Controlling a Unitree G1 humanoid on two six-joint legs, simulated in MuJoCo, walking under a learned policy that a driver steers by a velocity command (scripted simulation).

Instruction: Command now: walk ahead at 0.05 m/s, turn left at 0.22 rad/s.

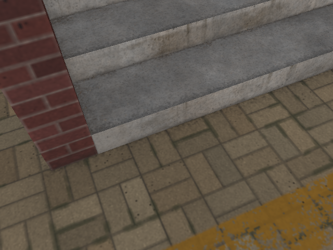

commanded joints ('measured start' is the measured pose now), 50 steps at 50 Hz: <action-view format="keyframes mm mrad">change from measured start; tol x32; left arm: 1 -18 124 25 -45 3 -1 -6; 50 262 125 26 79 -2 -59 -9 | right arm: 1 124 -14 13 -1 2 19 3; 50 -258 -27 32 -68 15 -88 51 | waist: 1 -35 -172 -130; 9 -16 172 17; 29 29 62 -17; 32 145 -435 -90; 50 20 -98 57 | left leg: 1 158 9 48 -150 17 11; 9 131 394 -326 -864 -3 185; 14 341 290 -84 -726 545 204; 18 473 332 -149 -840 57 216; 28 284 336 47 -800 -16 161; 33 -437 90 64 125 -117 31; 50 -118 43 180 -395 433 84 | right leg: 1 -4 -228 206 -184 2 -155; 16 -242 -25 91 522 -343 52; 30 298 32 -24 59 -243 -37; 33 464 -391 790 -316 -679 -243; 40 362 -172 302 -248 280 -131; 50 411 -196 94 -288 657 -45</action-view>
